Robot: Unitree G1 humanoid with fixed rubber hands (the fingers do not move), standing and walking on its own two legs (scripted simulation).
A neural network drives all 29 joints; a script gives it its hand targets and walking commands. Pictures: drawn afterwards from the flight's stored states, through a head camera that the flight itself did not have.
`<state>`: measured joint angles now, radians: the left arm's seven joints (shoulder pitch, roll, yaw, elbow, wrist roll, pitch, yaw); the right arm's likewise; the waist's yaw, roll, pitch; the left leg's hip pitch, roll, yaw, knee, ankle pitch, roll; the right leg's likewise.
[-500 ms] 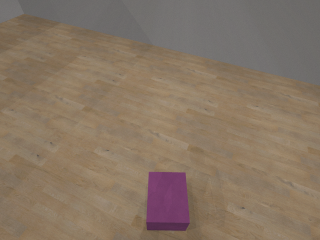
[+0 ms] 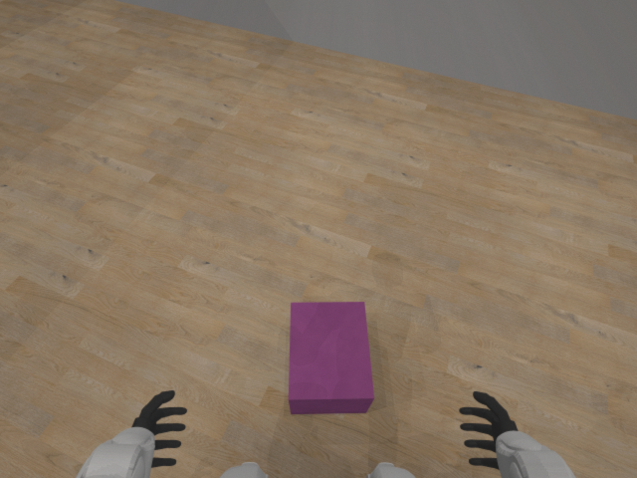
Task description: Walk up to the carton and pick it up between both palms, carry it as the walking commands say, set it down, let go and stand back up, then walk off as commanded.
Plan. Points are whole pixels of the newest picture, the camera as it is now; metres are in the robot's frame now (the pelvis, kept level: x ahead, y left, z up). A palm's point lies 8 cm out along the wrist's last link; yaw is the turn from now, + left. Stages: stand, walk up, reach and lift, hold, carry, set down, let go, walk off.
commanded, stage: reach and lift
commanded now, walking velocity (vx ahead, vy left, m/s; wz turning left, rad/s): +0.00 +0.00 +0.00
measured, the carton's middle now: (328, 357) +0.48 -0.03 -0.66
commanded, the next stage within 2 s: none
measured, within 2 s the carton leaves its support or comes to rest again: neither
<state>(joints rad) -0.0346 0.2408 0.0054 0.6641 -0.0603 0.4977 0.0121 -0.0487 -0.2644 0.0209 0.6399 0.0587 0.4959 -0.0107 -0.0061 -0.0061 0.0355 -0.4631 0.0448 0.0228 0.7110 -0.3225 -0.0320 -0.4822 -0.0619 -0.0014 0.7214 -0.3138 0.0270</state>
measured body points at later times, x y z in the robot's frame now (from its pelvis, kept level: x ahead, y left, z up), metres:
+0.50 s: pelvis +0.00 -0.01 -0.03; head +0.13 -0.01 +0.40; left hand +0.21 +0.21 -0.15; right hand +0.21 -0.24 -0.15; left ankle +0.03 +0.14 -0.71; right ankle +0.03 -0.14 -0.71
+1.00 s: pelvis -0.06 -0.01 -0.08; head +0.16 -0.01 +0.32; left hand +0.35 +0.19 -0.17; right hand +0.36 -0.23 -0.17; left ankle +0.02 +0.14 -0.71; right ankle +0.03 -0.14 -0.71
